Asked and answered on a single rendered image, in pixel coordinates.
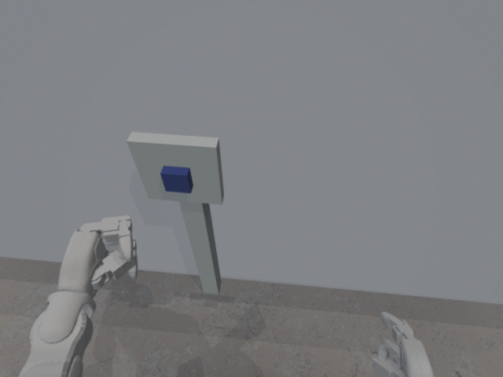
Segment button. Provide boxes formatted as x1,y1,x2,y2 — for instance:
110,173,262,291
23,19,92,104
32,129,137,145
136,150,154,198
160,166,193,193

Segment left robot forearm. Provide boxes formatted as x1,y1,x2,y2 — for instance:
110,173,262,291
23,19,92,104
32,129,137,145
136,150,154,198
19,290,96,377

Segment robot right hand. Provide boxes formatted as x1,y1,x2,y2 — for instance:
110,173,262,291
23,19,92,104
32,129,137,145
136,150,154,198
373,312,435,377

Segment panel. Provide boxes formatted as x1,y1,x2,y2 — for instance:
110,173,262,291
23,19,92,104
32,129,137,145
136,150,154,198
127,132,224,295

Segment robot left hand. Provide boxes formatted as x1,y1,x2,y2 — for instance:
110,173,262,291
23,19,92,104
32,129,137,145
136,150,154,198
57,215,138,298

